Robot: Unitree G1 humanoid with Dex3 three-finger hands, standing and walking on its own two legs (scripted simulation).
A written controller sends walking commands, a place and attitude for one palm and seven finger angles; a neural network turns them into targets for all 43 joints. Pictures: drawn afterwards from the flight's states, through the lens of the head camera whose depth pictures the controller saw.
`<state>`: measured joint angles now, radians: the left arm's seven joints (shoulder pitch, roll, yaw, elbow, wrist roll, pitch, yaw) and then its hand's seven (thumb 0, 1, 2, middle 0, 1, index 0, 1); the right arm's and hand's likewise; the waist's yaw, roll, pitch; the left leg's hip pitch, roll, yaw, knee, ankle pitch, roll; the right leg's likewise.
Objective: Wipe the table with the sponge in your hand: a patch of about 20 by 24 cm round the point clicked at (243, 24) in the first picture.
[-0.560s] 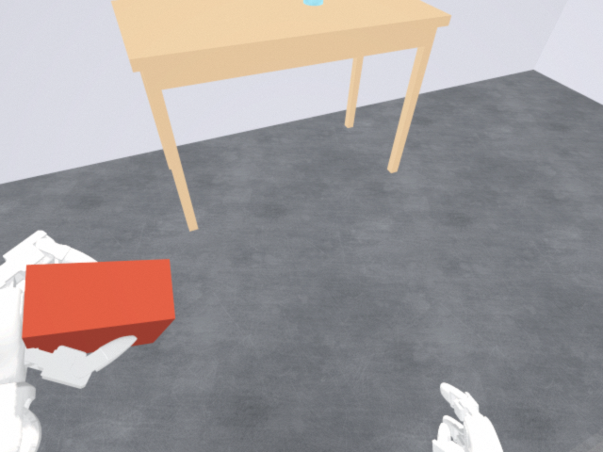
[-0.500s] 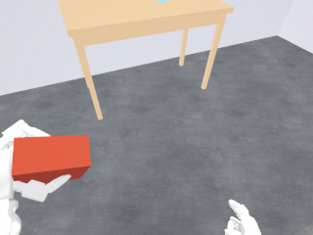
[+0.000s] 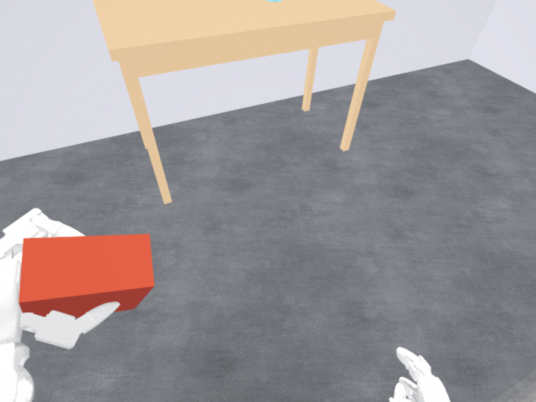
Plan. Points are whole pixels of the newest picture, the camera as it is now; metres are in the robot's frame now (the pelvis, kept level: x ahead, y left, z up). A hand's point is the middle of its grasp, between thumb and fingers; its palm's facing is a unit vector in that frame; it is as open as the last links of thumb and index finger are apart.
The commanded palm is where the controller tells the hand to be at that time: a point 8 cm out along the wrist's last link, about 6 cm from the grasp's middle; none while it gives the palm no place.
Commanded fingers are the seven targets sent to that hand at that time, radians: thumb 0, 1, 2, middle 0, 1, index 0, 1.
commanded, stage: walk to a spot facing it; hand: left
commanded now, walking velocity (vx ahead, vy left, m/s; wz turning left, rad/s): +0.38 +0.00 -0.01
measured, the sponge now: (106, 277) +0.22 +0.21 +0.14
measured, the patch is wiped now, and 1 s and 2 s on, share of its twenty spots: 0.00 0.00 0.00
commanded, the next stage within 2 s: none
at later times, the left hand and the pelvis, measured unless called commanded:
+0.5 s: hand (90, 222) +0.29 +0.25 +0.15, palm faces +0.42 -0.83 -0.37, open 9.9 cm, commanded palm +0.24 +0.28 +0.18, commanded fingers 0.00 0.10 1.30 -1.20 -1.60 -1.20 -1.60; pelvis +0.08 +0.01 -0.01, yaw -1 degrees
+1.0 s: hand (191, 142) +0.45 +0.16 +0.16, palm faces +0.30 -0.80 -0.52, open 9.9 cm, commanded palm +0.39 +0.21 +0.18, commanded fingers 0.00 0.10 1.30 -1.20 -1.60 -1.20 -1.60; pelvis +0.22 -0.06 -0.01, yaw -2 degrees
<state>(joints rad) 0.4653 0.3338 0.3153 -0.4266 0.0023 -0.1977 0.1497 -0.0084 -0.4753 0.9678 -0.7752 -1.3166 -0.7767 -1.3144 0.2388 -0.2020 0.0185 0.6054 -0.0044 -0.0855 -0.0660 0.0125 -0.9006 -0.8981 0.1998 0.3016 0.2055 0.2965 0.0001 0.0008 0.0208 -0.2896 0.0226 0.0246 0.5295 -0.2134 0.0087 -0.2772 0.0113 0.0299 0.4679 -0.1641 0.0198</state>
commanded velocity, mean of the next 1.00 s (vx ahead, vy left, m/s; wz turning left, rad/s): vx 0.38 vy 0.00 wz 0.02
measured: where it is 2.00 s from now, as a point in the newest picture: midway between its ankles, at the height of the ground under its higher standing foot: (294, 335)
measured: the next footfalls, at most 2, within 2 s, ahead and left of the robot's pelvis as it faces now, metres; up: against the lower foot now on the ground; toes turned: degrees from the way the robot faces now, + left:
right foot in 0.84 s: +0.29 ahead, -0.14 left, +0.00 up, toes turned -14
left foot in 1.36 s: +0.46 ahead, +0.07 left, +0.00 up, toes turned +13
